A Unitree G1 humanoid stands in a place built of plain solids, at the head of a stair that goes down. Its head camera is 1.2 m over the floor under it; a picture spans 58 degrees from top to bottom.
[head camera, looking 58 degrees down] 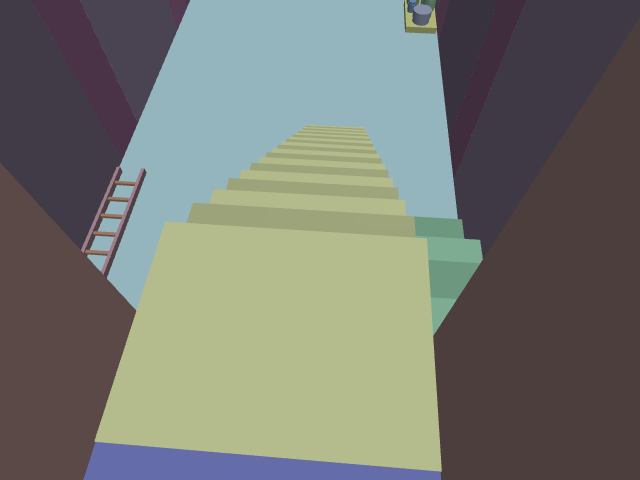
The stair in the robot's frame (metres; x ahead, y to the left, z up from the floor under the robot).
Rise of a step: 0.18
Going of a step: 0.21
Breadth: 0.87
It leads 4 degrees to the right of straight ahead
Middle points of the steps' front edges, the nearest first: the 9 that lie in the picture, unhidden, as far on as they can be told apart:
0.79 0.08 0.00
1.00 0.07 -0.17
1.21 0.05 -0.35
1.42 0.04 -0.53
1.64 0.02 -0.70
1.85 0.00 -0.88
2.06 -0.01 -1.06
2.28 -0.03 -1.24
2.49 -0.05 -1.42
